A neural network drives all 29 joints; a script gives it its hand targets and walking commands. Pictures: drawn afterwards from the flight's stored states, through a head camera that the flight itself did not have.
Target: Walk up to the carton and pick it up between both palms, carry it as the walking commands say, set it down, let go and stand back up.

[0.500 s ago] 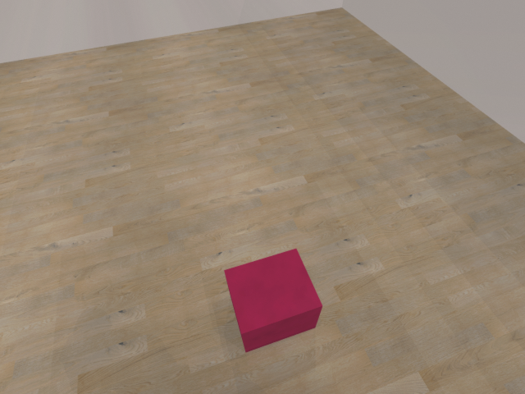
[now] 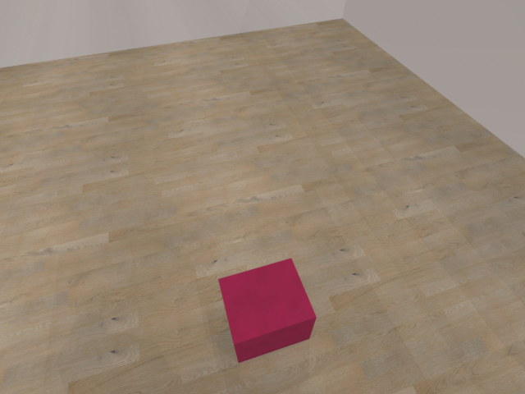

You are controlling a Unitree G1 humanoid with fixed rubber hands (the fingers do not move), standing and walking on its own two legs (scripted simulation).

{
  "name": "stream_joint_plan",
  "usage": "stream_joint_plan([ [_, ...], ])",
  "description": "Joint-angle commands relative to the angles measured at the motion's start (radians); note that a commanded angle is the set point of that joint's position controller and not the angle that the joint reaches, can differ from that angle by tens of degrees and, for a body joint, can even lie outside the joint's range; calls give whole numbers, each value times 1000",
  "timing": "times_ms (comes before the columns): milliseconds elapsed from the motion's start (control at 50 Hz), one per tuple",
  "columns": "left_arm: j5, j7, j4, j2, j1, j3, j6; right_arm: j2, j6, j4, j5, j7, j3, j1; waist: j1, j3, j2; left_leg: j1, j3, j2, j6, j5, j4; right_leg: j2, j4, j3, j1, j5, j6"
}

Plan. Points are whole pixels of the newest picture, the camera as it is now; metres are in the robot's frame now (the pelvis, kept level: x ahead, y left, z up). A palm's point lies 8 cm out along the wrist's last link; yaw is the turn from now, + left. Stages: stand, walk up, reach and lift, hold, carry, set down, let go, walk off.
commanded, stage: walk up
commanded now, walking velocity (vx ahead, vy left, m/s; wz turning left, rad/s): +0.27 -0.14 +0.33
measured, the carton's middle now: (265, 309) +0.49 +0.00 -0.67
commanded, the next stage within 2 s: stand in 1.94 s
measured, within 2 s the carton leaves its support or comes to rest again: neither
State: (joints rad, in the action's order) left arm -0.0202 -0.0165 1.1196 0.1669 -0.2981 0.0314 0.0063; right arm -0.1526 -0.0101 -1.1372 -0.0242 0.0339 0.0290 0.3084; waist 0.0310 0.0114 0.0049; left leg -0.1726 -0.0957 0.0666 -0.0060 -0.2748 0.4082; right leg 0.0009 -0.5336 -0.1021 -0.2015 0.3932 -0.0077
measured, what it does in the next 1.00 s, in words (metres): walks ahead: right foot, then left foot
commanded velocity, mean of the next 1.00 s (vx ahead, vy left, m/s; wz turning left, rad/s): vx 0.06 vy -0.02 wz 0.13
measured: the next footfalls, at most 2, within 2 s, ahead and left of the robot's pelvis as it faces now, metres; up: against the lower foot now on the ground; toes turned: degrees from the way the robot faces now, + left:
right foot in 0.18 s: +0.13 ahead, -0.18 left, +0.00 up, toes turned +9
left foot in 0.50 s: +0.09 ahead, +0.04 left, +0.00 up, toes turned +10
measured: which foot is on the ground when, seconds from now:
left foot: down 0.00-0.18, up 0.20-0.48, down 0.50-1.00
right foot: up 0.00-0.16, down 0.18-1.00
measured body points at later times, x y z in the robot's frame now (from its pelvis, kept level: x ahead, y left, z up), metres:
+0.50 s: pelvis +0.07 -0.06 -0.01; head +0.10 -0.06 +0.44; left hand +0.02 +0.16 -0.16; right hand +0.21 -0.28 -0.15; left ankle +0.06 +0.04 -0.74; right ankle +0.05 -0.17 -0.75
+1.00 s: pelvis +0.10 -0.08 +0.00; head +0.11 -0.09 +0.45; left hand +0.07 +0.14 -0.15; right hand +0.13 -0.31 -0.16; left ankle +0.06 +0.04 -0.75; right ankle +0.09 -0.19 -0.75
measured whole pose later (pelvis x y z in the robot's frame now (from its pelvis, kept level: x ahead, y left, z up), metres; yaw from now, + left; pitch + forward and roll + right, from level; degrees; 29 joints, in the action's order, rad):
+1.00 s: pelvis +0.10 -0.08 +0.00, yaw +9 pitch -1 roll +0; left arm -0.01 -0.03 1.09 0.14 -0.27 0.02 -0.02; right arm -0.17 0.01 -1.11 -0.01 0.04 0.03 0.27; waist 0.00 0.04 -0.01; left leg -0.10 -0.06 0.03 -0.01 -0.21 0.33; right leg 0.00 -0.35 -0.07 -0.11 0.22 -0.02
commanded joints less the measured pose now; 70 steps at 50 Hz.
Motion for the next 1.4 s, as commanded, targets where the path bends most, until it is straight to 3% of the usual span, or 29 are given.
stream_joint_plan([
  [0,-19,24,-125,70,126,29,-1,-220,-14,-4,2,14,61,133,38,156,-205,-16,533,373,160,-509,-323,-94,-402,84,-425,6,45],
  [40,-13,31,-109,69,10,33,-20,-194,8,28,3,10,67,34,-43,88,-151,-98,399,299,109,-372,-291,-114,-336,104,-297,-14,45],
  [100,-4,27,-100,33,-53,28,-21,-197,9,51,-3,3,75,-11,-71,86,-191,-236,230,181,79,-290,-218,-39,-80,2,-48,29,41],
  [140,-5,13,-53,50,-156,35,-23,-180,-5,49,-8,-4,72,6,-103,77,-122,-335,164,103,58,-387,-65,23,71,-87,157,-86,53],
  [160,-10,3,-47,104,-201,43,-33,-140,-3,67,-21,-8,61,10,-116,72,0,-417,111,45,27,-364,87,-68,174,28,237,-6,45],
  [180,-7,-12,-44,192,-262,53,-45,-37,4,116,-34,-12,33,-18,-130,42,267,-489,22,-51,-26,-327,377,-356,388,394,229,95,-10],
  [200,-5,-30,-52,208,-188,39,-39,-17,2,144,-21,-12,25,-46,-77,85,270,-391,95,-5,-16,-308,472,-429,412,459,-8,-41,-89],
  [220,-10,-33,-66,161,-114,21,-40,-57,-4,146,-8,-16,39,-49,-28,101,158,-319,127,23,-13,-263,518,-390,348,384,-60,-237,-115],
  [240,-11,-32,-80,145,-69,14,-45,-61,-6,131,1,-20,37,-9,5,85,106,-287,114,27,-10,-230,534,-347,313,294,-48,-381,-117],
  [260,-11,-34,-97,142,-27,13,-48,-57,-6,116,5,-19,34,25,24,62,104,-254,87,18,-10,-206,538,-309,283,209,-33,-548,-115],
  [300,-5,-31,-113,139,-38,13,-65,-69,-16,110,9,-13,35,31,6,20,83,-238,72,-12,-11,-181,508,-328,216,156,45,-877,-126],
  [320,-5,-29,-100,133,-64,11,-69,-69,-19,122,15,-12,33,9,-6,4,92,-238,80,-13,-7,-164,475,-331,202,147,80,-912,-127],
  [400,-5,-35,-88,117,-71,10,-50,-68,-21,160,20,-10,28,-71,-28,-2,189,-166,38,-53,7,-96,249,-286,165,111,124,-858,-122],
  [440,0,-39,-87,134,-78,22,-35,-77,-15,164,19,-5,34,-76,-25,-7,174,-109,20,-58,20,1,107,-290,132,111,138,-844,-110],
  [460,4,-40,-88,142,-79,29,-29,-86,-8,162,17,-4,38,-64,-11,-11,146,-41,31,-45,27,140,1,-284,113,103,110,-776,-83],
  [480,7,-39,-99,132,-83,29,-29,-128,2,162,8,-2,50,-47,-5,-39,92,72,86,15,40,314,-8,-256,83,83,34,-627,-43],
  [500,9,-37,-123,103,-72,27,-29,-189,10,161,0,0,63,-18,-10,-78,-20,195,188,126,69,563,21,-192,0,23,-89,-373,-6],
  [520,24,-40,-119,35,-72,17,-20,-181,12,161,12,1,53,-12,-10,-75,-177,193,295,235,149,701,-30,-95,-43,-24,-147,-61,37],
  [540,21,-44,-116,44,-48,21,-8,-149,12,154,18,1,43,8,3,-53,-193,158,342,260,195,643,-64,-81,-75,2,-147,85,43],
  [600,11,-33,-115,53,-28,35,7,-132,20,167,7,15,30,-78,-35,11,-144,92,297,210,200,627,-86,-68,-127,54,-139,99,45],
  [640,15,-26,-93,38,-60,31,7,-122,26,175,10,16,25,-115,-59,-19,-137,66,231,169,172,625,-78,-61,-70,55,-65,28,44],
  [680,14,-19,-60,23,-102,16,2,-102,26,154,17,12,16,-115,-81,-35,-94,17,162,117,110,449,-77,-74,145,55,78,-221,33],
  [700,3,-15,-65,56,-82,15,-4,-99,24,146,19,7,17,-97,-66,-14,-68,-23,148,76,63,293,-83,-106,196,88,127,-341,34],
  [740,2,-10,-73,91,-12,18,-10,-78,13,119,26,4,14,-56,-29,54,51,5,123,26,34,122,-154,-135,201,126,26,-306,5],
  [840,14,-19,-54,80,-24,9,-27,-93,23,78,17,1,21,-23,-34,38,45,58,118,43,37,228,-112,-130,241,137,77,-387,-14],
  [1240,14,-21,-23,49,-65,-4,-36,-60,16,-3,14,13,-4,52,-31,59,5,34,108,50,14,187,-93,-117,253,137,68,-383,-40],
  [1280,14,-38,-59,116,-47,25,-35,-95,13,53,14,12,11,-14,-46,41,15,-72,99,32,5,201,34,-154,199,125,113,-423,-46],
  [1340,3,-50,-58,113,-84,33,-24,-57,0,86,13,8,14,-18,-45,22,81,-145,74,3,-14,52,139,-247,234,186,85,-337,-110],
  [1380,0,-53,-71,103,-54,32,-16,-56,-6,98,3,5,18,-3,-28,40,91,-112,80,7,-8,42,144,-246,239,175,4,-269,-112],
])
